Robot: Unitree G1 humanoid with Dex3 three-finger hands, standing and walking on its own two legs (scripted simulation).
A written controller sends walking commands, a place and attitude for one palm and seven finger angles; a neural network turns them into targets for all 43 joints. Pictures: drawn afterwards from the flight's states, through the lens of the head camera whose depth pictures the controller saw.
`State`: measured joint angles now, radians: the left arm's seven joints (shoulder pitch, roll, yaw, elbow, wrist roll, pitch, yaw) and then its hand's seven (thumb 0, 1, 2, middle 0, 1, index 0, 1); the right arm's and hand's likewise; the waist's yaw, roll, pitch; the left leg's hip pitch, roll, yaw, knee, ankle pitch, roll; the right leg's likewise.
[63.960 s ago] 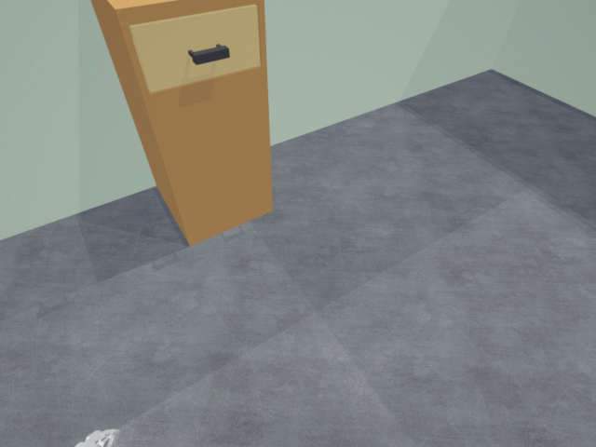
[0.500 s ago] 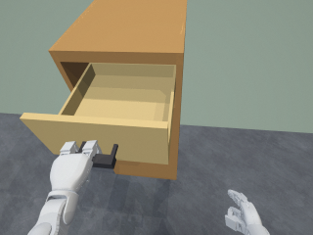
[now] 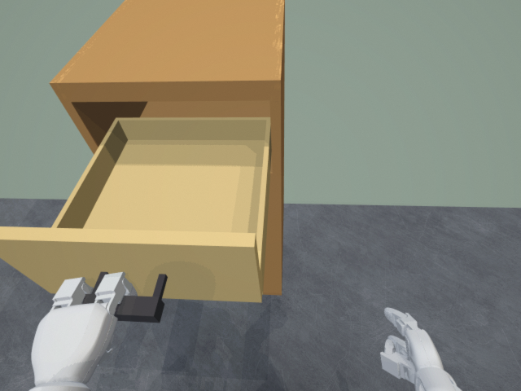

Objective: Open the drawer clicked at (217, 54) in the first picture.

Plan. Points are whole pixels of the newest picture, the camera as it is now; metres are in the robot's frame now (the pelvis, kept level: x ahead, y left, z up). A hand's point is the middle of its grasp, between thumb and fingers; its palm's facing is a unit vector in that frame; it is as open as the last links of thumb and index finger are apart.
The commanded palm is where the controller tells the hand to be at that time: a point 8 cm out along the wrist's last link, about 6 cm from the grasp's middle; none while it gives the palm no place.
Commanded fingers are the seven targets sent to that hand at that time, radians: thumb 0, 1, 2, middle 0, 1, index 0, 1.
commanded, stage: pull the drawer open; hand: left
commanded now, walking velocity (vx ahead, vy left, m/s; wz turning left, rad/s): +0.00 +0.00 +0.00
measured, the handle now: (127, 293) +0.23 +0.22 +0.05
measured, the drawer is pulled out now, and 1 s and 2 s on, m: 0.30 0.30 0.30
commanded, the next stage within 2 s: open the thumb to release the handle in 0.08 s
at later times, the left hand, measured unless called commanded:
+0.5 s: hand (89, 335) +0.18 +0.26 +0.03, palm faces +0.03 -0.07 -1.00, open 8.4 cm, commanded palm +0.15 +0.26 +0.08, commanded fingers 0.00 -0.29 0.39 -0.31 -1.22 -0.31 -1.22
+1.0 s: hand (102, 333) +0.18 +0.24 +0.03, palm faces +0.05 -0.06 -1.00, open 13.8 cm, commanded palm +0.16 +0.24 +0.08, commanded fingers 0.00 -0.50 0.30 -0.30 -1.20 -0.30 -1.20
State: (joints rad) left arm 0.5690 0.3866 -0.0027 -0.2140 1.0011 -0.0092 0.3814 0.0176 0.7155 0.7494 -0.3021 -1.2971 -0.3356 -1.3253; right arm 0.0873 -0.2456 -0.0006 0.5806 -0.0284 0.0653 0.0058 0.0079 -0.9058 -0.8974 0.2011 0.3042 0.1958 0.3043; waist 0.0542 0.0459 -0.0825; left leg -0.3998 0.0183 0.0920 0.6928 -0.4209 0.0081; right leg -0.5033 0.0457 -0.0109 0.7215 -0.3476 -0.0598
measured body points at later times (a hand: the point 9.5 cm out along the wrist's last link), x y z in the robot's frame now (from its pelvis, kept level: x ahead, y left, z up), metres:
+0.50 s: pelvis +0.00 +0.01 +0.00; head +0.03 -0.02 +0.45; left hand +0.17 +0.26 +0.08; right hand +0.22 -0.20 -0.11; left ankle -0.05 +0.11 -0.72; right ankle +0.01 -0.08 -0.72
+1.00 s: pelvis -0.02 +0.01 +0.00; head +0.01 -0.02 +0.45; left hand +0.18 +0.25 +0.08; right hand +0.21 -0.19 -0.10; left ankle -0.05 +0.11 -0.72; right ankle +0.01 -0.08 -0.72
